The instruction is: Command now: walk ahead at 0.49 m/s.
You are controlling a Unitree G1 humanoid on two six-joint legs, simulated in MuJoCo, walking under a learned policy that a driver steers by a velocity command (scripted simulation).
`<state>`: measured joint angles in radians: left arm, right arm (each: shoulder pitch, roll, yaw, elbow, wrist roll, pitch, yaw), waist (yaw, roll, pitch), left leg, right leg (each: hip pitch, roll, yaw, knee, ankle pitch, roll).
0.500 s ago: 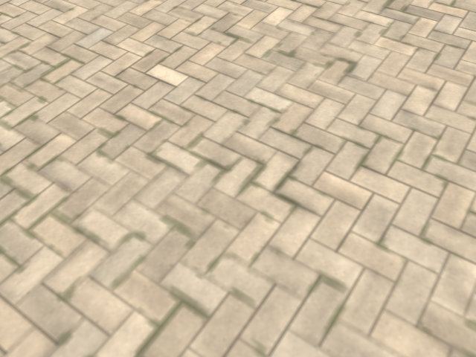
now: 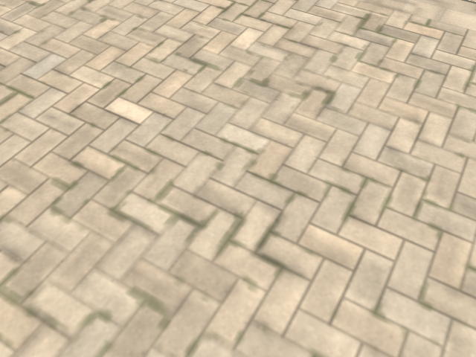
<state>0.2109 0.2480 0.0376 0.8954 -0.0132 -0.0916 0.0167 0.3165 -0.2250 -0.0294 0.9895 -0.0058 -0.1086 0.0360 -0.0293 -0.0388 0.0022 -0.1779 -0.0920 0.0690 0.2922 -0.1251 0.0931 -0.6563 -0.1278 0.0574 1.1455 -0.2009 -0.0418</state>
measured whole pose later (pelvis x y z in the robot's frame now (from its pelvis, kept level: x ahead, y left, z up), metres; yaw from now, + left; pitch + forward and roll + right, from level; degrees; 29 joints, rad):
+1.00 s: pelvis +0.55 -0.02 -0.01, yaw +1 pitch +2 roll +0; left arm 0.32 0.25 0.05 0.97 -0.03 -0.10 0.00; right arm 0.15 -0.24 -0.05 0.90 0.00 -0.10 0.04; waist 0.01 -0.02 0.03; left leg -0.38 -0.03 0.06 0.49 -0.15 0.06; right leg -0.38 -0.04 0.04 1.18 -0.38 -0.05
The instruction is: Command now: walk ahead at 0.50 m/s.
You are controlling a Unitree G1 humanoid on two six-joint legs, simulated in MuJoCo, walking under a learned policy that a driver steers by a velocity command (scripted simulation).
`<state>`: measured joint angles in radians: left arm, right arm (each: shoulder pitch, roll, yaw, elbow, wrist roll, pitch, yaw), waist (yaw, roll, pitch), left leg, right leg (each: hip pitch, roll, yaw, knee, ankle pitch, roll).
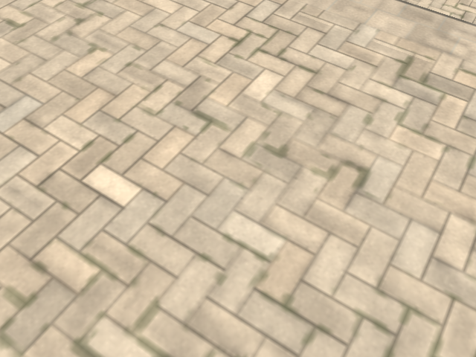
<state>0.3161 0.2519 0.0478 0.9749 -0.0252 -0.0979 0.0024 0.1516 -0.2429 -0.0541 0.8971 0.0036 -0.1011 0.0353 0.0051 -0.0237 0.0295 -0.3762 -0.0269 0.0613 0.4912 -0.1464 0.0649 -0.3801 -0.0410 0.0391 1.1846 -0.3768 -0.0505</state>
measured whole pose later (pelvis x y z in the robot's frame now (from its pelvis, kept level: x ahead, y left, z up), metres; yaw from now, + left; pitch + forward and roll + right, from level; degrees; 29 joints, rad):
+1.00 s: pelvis +0.52 +0.03 -0.02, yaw +21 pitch +1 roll -2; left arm 0.31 0.27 0.09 0.97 -0.02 -0.05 0.02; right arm 0.06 -0.25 -0.08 0.76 0.03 -0.03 0.05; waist 0.03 0.01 0.04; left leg -0.51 0.02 0.07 0.63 -0.13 0.12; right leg 0.04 -0.12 -0.30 0.55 -0.46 0.06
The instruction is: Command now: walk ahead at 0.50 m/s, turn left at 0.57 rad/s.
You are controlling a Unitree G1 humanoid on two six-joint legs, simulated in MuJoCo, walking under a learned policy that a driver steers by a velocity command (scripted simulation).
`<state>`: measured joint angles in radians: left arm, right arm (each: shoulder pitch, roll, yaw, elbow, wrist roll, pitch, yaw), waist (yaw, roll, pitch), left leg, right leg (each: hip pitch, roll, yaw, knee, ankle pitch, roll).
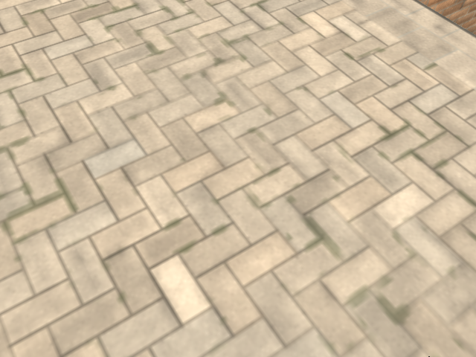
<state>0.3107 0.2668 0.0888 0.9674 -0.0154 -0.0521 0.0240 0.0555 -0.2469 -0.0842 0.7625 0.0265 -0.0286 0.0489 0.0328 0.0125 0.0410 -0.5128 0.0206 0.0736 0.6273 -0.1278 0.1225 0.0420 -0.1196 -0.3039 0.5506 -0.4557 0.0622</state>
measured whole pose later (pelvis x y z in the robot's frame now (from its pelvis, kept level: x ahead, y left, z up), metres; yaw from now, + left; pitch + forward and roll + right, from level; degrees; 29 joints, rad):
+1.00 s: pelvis +0.52 +0.12 +0.01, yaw +36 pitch +2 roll -2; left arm 0.32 0.31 0.08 0.87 -0.03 -0.06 0.00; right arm 0.06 -0.27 -0.06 0.60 0.02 -0.02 0.05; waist 0.08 0.02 0.04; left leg -0.56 0.05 0.04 0.62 -0.13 0.09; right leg 0.09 -0.06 -0.26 0.33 -0.42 0.06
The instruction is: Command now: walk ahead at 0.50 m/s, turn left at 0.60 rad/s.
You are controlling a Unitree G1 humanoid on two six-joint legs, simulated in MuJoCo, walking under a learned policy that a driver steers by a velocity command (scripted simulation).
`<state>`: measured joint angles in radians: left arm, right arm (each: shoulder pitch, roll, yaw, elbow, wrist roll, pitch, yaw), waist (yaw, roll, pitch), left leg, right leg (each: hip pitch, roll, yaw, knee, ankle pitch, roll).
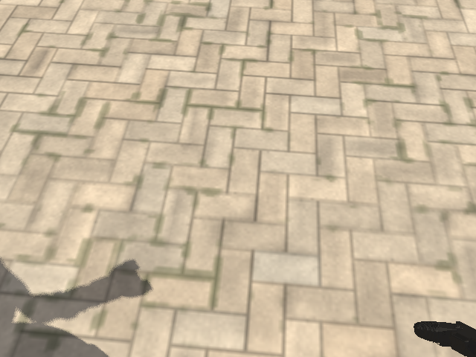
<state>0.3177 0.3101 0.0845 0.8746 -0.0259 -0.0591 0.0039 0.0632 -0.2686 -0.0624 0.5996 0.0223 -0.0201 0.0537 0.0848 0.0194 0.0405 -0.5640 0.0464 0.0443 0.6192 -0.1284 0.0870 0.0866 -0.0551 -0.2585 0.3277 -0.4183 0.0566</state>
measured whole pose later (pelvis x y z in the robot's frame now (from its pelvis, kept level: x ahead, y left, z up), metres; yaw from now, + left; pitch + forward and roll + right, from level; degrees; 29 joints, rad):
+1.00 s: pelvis +0.55 +0.08 +0.01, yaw +15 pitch +3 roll -1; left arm 0.41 0.30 0.05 0.86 -0.02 -0.05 -0.01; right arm 0.03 -0.25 -0.03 0.64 0.02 -0.08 0.04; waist 0.11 0.02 0.02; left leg -0.54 0.04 -0.01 0.51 -0.03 0.04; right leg 0.04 0.02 -0.02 0.27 -0.36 -0.01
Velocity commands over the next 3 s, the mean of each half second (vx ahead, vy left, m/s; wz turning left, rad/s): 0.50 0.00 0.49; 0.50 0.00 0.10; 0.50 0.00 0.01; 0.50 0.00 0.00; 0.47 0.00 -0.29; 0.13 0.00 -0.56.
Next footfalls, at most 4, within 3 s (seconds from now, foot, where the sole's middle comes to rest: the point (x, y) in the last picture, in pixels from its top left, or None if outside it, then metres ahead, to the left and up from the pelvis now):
0.02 left None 0.17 0.10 -0.76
0.50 right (285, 344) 0.48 -0.06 -0.76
1.04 left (183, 262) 0.70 0.25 -0.76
1.54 right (246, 178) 1.04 0.09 -0.76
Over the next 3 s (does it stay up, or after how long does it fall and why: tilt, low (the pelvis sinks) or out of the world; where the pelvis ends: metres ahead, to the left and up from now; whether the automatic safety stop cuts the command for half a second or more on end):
stays up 1.47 0.31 0.01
